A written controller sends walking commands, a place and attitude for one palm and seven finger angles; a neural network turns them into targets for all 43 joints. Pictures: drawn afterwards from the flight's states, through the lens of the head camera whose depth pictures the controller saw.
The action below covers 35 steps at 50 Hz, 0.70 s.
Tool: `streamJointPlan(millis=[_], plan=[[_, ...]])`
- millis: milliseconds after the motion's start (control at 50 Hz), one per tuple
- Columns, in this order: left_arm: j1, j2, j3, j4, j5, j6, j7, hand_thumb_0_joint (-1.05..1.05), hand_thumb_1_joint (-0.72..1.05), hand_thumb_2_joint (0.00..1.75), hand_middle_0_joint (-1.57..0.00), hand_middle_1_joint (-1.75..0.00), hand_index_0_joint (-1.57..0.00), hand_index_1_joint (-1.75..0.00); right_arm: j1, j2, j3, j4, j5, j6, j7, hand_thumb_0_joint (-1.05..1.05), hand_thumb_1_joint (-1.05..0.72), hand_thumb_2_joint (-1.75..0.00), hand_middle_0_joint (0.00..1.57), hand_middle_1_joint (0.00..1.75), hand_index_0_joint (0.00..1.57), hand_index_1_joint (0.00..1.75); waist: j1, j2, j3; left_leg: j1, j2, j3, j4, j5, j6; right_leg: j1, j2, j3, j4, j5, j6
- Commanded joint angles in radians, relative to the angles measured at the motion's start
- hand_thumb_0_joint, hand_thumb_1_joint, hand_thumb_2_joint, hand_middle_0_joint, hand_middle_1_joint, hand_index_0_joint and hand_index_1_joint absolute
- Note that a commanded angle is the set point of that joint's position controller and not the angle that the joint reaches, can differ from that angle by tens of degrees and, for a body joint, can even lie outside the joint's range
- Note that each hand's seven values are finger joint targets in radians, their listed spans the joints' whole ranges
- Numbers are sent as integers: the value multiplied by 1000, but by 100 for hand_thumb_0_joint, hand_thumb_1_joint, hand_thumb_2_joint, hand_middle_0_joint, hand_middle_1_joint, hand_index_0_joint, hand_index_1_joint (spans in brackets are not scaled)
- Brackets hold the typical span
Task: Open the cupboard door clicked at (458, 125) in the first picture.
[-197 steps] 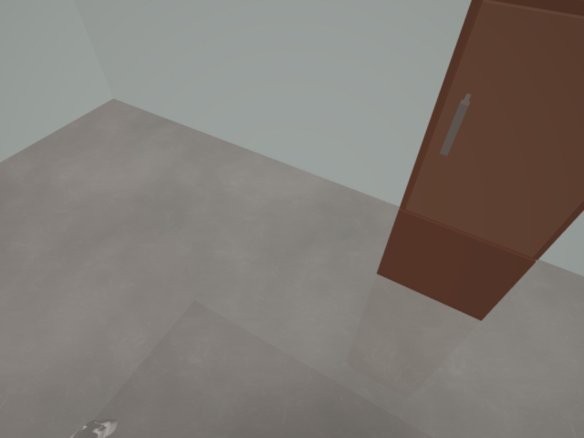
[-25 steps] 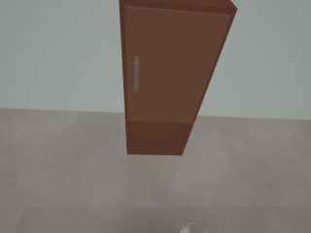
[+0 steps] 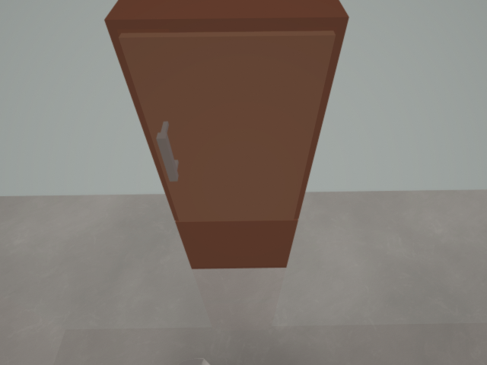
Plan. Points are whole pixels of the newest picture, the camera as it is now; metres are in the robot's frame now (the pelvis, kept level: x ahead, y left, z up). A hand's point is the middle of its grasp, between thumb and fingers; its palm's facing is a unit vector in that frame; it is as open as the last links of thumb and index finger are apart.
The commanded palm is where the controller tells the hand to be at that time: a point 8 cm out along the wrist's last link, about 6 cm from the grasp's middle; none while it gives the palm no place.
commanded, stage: come to a stop and stand still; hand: left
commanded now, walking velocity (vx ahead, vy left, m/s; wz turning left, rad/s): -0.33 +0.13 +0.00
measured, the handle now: (169, 152) +0.55 +0.20 +0.00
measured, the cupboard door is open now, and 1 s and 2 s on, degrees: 0 0 0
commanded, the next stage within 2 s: look again from close up in 1.16 s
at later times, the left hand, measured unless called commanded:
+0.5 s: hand out of the picture +0.04 +0.18 -0.17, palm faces +0.05 -0.96 -0.29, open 7.4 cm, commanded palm none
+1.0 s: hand out of the picture -0.06 +0.15 -0.17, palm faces +0.05 -0.98 -0.18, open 7.3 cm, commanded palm none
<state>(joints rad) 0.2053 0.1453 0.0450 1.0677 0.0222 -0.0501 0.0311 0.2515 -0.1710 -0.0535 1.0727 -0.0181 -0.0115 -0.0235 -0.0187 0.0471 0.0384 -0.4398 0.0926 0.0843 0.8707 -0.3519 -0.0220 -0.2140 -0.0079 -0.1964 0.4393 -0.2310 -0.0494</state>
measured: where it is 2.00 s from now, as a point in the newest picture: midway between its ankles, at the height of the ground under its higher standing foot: outside the picture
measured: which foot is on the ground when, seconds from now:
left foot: up 0.00-0.08, down 0.10-0.46, up 0.48-0.70, down 0.72-1.00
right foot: down 0.00-0.14, up 0.16-0.44, down 0.46-1.00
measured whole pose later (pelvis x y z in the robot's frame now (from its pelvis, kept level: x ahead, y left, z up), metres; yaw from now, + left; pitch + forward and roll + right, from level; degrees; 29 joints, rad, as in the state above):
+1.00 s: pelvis -0.06 -0.03 +0.00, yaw +0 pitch -2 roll +0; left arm 0.28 0.16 0.02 1.12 0.01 0.02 0.02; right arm 0.30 -0.11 -0.02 1.13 -0.01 0.01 -0.02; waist 0.01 -0.01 0.02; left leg -0.18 0.01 0.05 0.42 -0.21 0.00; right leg -0.22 -0.05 -0.05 0.42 -0.17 0.01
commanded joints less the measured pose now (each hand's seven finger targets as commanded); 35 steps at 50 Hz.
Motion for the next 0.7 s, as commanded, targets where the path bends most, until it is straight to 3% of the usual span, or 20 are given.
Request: streamJointPlan(millis=[0, 40, 60, 80, 100, 120, 140, 160, 200, 260, 360, 400, 420, 440, 460, 480, 540, 620, 660, 680], plan=[[73, 124, 6, -19, -5, 15, 14, 0, 90, 90, -20, -30, -20, -30, 65, 4, 22, -19, 10, 19, -1, 0, -90, -90, 20, 30, 20, 30, 16, -167, -60, 94, -24, -6, -225, 74, -8, 88, -256, 166, -45, 747, -104], [70, 150, 23, -33, -4, 35, 18, 0, 90, 90, -20, -30, -20, -30, 58, -36, 4, -36, 6, 33, -3, 0, -90, -90, 20, 30, 20, 30, 7, -165, -44, 151, -19, -5, -298, 171, -4, 53, -277, 178, 5, 657, -98], [75, 154, 27, -43, -6, 44, 19, 0, 90, 90, -20, -30, -20, -30, 48, -60, -2, -47, 2, 35, -2, 0, -90, -90, 20, 30, 20, 30, 6, -129, -33, 210, -5, -14, -346, 331, 6, 5, -261, 174, 41, 594, -73], [91, 144, 27, -55, -8, 54, 20, 0, 90, 90, -20, -30, -20, -30, 42, -91, -8, -60, -1, 34, -2, 0, -90, -90, 20, 30, 20, 30, 8, -51, -39, 288, 60, -66, -355, 630, 39, -66, -212, 146, 87, 467, -26], [104, 119, 20, -70, -7, 61, 24, 0, 90, 90, -20, -30, -20, -30, 43, -126, -13, -74, -4, 34, -5, 0, -90, -90, 20, 30, 20, 30, 7, 53, -42, 338, 153, -144, -380, 864, 95, -120, -133, 104, 141, 250, 22], [112, 105, 14, -79, -11, 68, 25, 0, 90, 90, -20, -30, -20, -30, 39, -158, -16, -80, 0, 31, -10, 0, -90, -90, 20, 30, 20, 30, 7, 221, -77, 345, 245, -248, -460, 1047, 178, -124, -54, 63, 304, -115, 65], [108, 117, 14, -83, -13, 74, 26, 0, 90, 90, -20, -30, -20, -30, 20, -173, -19, -86, 2, 30, -17, 0, -90, -90, 20, 30, 20, 30, 5, 247, -83, 324, 286, -286, -498, 1093, 247, -151, -22, 125, 495, -403, 73], [84, 129, 21, -84, -13, 79, 23, 0, 90, 90, -20, -30, -20, -30, -2, -178, -22, -102, -1, 30, -23, 0, -90, -90, 20, 30, 20, 30, -3, 156, -105, 313, 288, -274, -489, 1010, 268, -169, -28, 189, 611, -420, 66], [77, 114, 30, -92, -8, 75, 18, 0, 90, 90, -20, -30, -20, -30, -60, -178, -28, -132, -8, 34, -23, 0, -90, -90, 20, 30, 20, 30, 9, 76, -131, 386, 254, -219, -441, 979, 265, -256, -21, 217, 694, -368, 69], [82, 102, 31, -105, -10, 82, 10, 0, 90, 90, -20, -30, -20, -30, -99, -174, -35, -151, -6, 33, -21, 0, -90, -90, 20, 30, 20, 30, 14, 46, -164, 386, 223, -174, -440, 866, 237, -235, -24, 209, 634, -323, 85], [119, 86, 24, -113, -7, 81, 4, 0, 90, 90, -20, -30, -20, -30, -118, -178, -43, -150, -9, 39, -5, 0, -90, -90, 20, 30, 20, 30, 25, 118, -144, 261, 199, -178, -466, 557, 198, -68, -31, 158, 296, -230, 69], [189, 95, 20, -90, 0, 73, 4, 0, 90, 90, -20, -30, -20, -30, -126, -165, -43, -150, 1, 44, 4, 0, -90, -90, 20, 30, 20, 30, 54, 45, -135, 163, 133, -135, -414, 298, 132, 61, -29, 135, 49, -27, 72], [172, 144, 22, -99, 10, 64, 8, 0, 90, 90, -20, -30, -20, -30, -104, -115, -37, -155, 10, 46, 10, 0, -90, -90, 20, 30, 20, 30, 41, -108, -85, 74, 51, -92, -321, 107, 73, 69, -125, 265, -94, -11, 43], [104, 221, 29, -124, 14, 57, 7, 0, 90, 90, -20, -30, -20, -30, -99, -53, -23, -172, 14, 52, 19, 0, -90, -90, 20, 30, 20, 30, 14, -310, -20, -2, -58, -19, -215, -79, 6, -25, -316, 489, -191, -38, -45], [65, 252, 31, -148, 10, 61, 4, 0, 90, 90, -20, -30, -20, -30, -138, -84, -29, -177, 8, 64, 21, 0, -90, -90, 20, 30, 20, 30, 44, -280, -18, 71, -70, -58, -49, -153, 5, -180, -381, 502, -250, -124, -119], [26, 240, 33, -154, 13, 60, 6, 0, 90, 90, -20, -30, -20, -30, -161, -77, -32, -175, 3, 74, 20, 0, -90, -90, 20, 30, 20, 30, 38, -320, 34, 55, -67, -105, 46, -154, 16, -245, -342, 511, -255, -152, -124], [-33, 186, 19, -149, 12, 54, 5, 0, 90, 90, -20, -30, -20, -30, -51, -72, -26, -111, 4, 59, 20, 0, -90, -90, 20, 30, 20, 30, -11, -234, 42, 35, -57, -85, 96, -73, 14, -157, -243, 342, -164, 82, -96], [69, 194, 22, -101, 4, 46, 7, 0, 90, 90, -20, -30, -20, -30, -29, -45, -2, -85, 11, 34, 6, 0, -90, -90, 20, 30, 20, 30, 33, -196, -53, 102, -57, -44, -228, -61, -5, 57, -236, 317, -59, 345, -109], [62, 179, 15, -79, -8, 47, 7, 0, 90, 90, -20, -30, -20, -30, 33, -39, 8, -45, 10, 22, 0, 0, -90, -90, 20, 30, 20, 30, 16, -166, -68, 255, -55, -48, -454, 121, -1, 7, -203, 294, -22, 263, -51], [69, 149, 9, -71, -16, 49, 4, 0, 90, 90, -20, -30, -20, -30, 54, -61, 11, -31, 7, 9, -3, 0, -90, -90, 20, 30, 20, 30, 20, -76, -75, 317, 1, -116, -503, 264, 22, -31, -153, 259, 9, 196, -8]])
